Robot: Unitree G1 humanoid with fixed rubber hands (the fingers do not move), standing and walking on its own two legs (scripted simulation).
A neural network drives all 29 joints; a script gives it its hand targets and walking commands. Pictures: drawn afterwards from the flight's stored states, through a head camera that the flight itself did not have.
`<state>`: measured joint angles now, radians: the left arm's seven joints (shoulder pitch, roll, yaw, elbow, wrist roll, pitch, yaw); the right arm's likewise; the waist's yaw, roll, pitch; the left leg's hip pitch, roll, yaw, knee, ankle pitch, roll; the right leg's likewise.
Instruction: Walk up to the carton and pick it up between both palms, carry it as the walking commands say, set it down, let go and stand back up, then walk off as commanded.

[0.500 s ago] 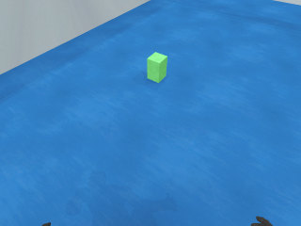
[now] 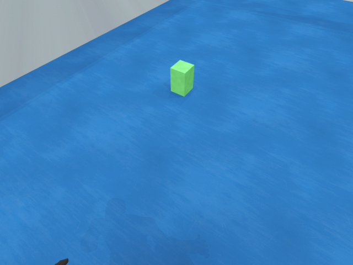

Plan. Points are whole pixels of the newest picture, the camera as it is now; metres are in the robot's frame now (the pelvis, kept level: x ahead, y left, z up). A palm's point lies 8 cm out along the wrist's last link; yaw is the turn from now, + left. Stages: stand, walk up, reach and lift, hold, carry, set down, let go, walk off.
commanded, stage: walk up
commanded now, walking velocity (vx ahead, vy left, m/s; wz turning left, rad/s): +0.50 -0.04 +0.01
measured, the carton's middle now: (182, 78) +1.68 -0.10 -0.66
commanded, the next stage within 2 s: none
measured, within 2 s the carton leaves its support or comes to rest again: neither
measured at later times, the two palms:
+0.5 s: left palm out of the picture +0.07 +0.26 -0.15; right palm (237, 176) +0.39 -0.19 -0.13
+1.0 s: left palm (124, 125) +0.63 +0.19 -0.13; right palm (267, 192) +0.35 -0.28 -0.16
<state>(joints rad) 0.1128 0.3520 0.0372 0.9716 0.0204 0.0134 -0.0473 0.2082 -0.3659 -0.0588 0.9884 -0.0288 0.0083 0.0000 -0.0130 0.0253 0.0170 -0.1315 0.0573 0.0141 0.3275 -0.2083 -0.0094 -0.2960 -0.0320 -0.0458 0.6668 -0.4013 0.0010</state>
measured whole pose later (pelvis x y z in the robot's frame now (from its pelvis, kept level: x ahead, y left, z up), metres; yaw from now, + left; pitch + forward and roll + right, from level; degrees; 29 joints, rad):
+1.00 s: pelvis +0.45 -0.03 -0.03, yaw +0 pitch +2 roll +0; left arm 0.05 0.21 0.06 0.88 0.03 -0.06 -0.05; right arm 0.51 -0.23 -0.05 1.02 -0.03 -0.06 0.00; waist -0.09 0.02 0.03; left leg -0.09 0.15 0.08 0.63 -0.48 -0.06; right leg -0.46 -0.07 -0.12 0.57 -0.14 0.00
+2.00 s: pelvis +0.94 -0.05 -0.02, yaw +0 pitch +1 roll +1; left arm 0.03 0.22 0.05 0.88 0.04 -0.05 -0.06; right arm 0.53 -0.21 -0.04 1.05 -0.03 -0.07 0.00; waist -0.11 -0.01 0.03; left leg -0.02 0.14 0.12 0.44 -0.41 -0.09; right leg -0.41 -0.08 -0.12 0.50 -0.14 0.03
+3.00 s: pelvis +1.18 -0.06 -0.01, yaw +0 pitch -2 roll +1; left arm 0.13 0.17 0.02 1.04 0.01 0.00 0.02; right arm 0.33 -0.18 -0.03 1.11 -0.01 0.02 -0.03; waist -0.06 0.03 0.06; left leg -0.18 0.09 0.08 0.53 -0.38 -0.04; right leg -0.26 -0.03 -0.08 0.46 -0.18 -0.02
